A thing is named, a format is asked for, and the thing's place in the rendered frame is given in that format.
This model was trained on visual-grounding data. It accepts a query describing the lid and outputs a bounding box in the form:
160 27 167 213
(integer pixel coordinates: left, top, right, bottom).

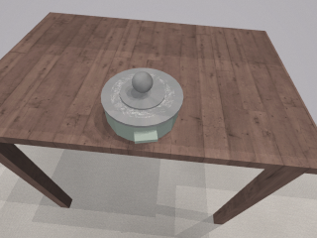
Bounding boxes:
100 67 183 128

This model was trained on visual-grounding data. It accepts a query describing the knob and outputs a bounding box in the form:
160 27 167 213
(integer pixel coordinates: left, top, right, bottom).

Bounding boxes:
132 71 154 93

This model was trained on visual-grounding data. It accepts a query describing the table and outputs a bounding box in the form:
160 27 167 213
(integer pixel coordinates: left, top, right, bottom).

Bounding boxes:
0 12 317 225

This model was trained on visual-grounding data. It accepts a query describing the pot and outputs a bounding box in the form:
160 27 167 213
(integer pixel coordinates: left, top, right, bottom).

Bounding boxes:
104 111 178 144

